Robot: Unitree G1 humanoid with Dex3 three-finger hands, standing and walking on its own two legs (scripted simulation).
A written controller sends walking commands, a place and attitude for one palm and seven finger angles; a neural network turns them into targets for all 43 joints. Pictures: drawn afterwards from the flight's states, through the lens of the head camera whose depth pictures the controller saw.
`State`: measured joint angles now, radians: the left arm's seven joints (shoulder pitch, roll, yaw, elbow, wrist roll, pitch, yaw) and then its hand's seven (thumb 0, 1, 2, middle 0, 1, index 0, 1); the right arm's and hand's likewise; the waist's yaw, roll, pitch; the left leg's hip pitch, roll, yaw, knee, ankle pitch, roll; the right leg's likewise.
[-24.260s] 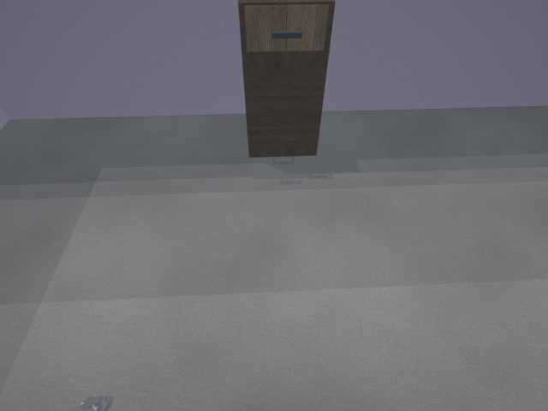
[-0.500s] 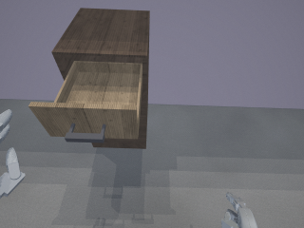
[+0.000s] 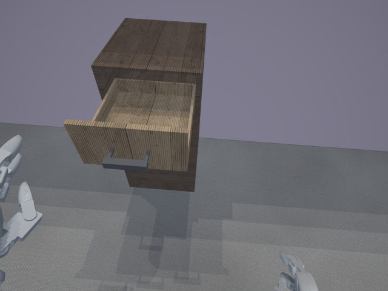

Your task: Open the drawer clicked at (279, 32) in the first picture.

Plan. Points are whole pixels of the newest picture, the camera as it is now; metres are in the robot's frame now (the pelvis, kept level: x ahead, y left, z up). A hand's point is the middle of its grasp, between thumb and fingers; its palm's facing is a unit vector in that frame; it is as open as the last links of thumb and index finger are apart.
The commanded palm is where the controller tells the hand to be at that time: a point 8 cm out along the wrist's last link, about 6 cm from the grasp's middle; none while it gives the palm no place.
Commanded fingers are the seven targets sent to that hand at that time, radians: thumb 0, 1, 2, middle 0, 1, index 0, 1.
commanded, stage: stop stepping back and stand still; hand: left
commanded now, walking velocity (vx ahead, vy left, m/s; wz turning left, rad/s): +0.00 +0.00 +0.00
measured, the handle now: (127, 158) +0.48 +0.22 -0.07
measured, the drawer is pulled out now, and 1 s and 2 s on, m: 0.29 0.29 0.29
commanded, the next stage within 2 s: let the arm hang, fingers relaxed in 0.02 s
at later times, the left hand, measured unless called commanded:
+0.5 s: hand out of the picture +0.05 +0.19 -0.17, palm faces +0.07 -0.98 -0.18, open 6.9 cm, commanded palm none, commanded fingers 0.00 0.90 0.90 -0.20 -0.30 -0.20 -0.30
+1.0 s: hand out of the picture -0.01 +0.17 -0.17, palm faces +0.05 -0.98 -0.17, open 7.3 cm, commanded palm none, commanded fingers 0.00 0.90 0.90 -0.20 -0.30 -0.20 -0.30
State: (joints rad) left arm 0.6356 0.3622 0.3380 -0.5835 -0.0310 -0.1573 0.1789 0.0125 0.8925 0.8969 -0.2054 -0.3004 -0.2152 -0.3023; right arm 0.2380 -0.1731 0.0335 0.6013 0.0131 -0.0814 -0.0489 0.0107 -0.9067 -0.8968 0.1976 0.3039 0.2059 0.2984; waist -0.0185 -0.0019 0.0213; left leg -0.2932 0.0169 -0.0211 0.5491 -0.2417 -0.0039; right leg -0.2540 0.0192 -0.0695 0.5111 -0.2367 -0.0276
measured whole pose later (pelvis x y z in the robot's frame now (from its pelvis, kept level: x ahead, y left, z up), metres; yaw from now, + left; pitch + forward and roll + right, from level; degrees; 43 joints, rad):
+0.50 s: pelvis +0.02 +0.00 +0.00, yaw +1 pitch -1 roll -1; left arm 0.27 0.18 0.05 0.95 0.02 0.04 0.03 -0.03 1.00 0.90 -0.20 -0.30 -0.21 -0.30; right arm 0.28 -0.15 0.01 0.98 -0.02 0.03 -0.03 0.01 -0.92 -0.90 0.19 0.30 0.20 0.30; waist 0.01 -0.03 0.09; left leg -0.25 0.01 -0.04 0.53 -0.25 0.00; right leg -0.20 0.01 -0.09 0.48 -0.25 -0.03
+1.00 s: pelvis +0.01 +0.01 +0.01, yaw +0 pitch -2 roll +0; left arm 0.30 0.11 0.02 1.14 0.02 0.02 0.03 0.00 0.91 0.90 -0.19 -0.30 -0.20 -0.30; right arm 0.33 -0.09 0.00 1.11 -0.01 0.01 -0.04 0.00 -0.91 -0.90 0.19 0.30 0.20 0.30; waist 0.00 0.02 0.06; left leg -0.20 -0.01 -0.01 0.45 -0.20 0.01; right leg -0.18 -0.01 -0.06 0.44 -0.22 -0.02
